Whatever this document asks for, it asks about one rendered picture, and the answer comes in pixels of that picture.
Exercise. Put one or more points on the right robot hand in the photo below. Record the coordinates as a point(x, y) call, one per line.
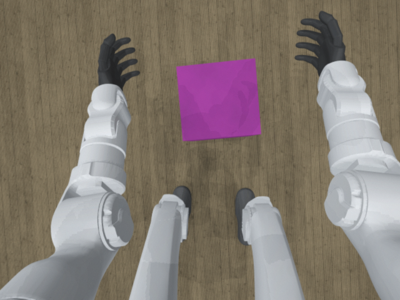
point(331, 47)

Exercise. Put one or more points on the robot right shin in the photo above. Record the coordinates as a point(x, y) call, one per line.
point(262, 200)

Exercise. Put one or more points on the left robot hand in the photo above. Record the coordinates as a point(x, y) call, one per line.
point(109, 71)

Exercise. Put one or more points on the right robot upper arm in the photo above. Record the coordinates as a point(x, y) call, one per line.
point(366, 205)

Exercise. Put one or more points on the left robot upper arm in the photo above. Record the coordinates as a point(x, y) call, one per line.
point(87, 232)

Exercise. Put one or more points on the left robot forearm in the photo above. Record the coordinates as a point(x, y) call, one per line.
point(100, 167)

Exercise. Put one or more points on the right robot forearm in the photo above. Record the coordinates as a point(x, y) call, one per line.
point(352, 129)

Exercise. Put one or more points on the carton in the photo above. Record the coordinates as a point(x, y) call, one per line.
point(218, 100)

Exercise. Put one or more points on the left robot foot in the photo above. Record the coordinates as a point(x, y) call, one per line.
point(184, 193)

